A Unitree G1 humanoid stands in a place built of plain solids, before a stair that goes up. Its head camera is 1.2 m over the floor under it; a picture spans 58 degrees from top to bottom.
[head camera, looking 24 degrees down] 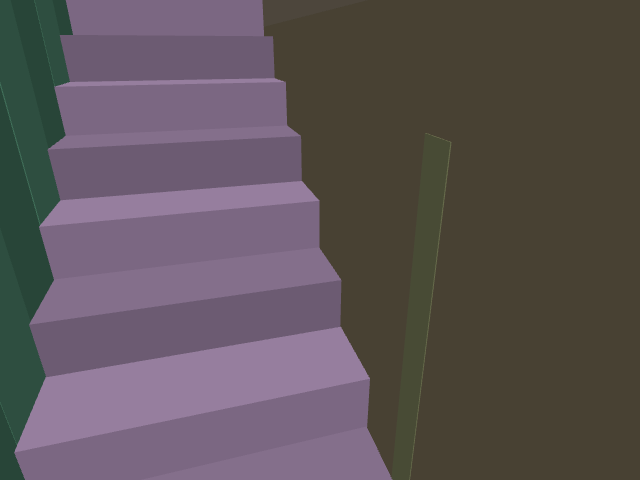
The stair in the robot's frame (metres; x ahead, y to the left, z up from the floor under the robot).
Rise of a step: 0.18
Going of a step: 0.25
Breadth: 0.87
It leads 16 degrees to the left of straight ahead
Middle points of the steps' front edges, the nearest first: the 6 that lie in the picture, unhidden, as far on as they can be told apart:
0.82 0.28 0.36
1.07 0.35 0.54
1.31 0.42 0.71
1.55 0.49 0.89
1.80 0.56 1.07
2.04 0.63 1.25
